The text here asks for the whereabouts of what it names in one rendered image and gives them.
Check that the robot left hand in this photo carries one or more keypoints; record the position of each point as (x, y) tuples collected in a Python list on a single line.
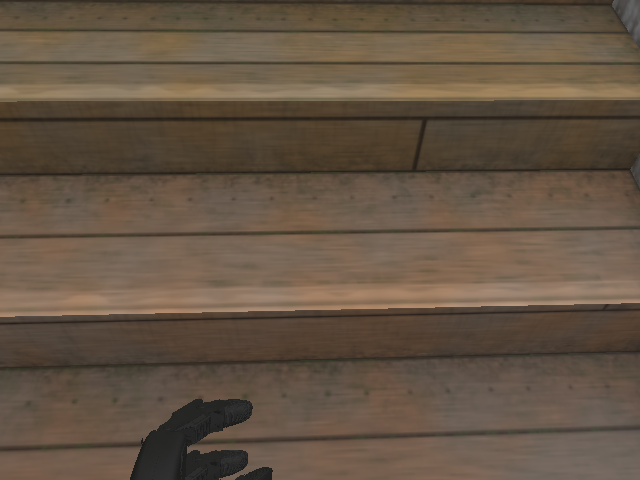
[(163, 455)]

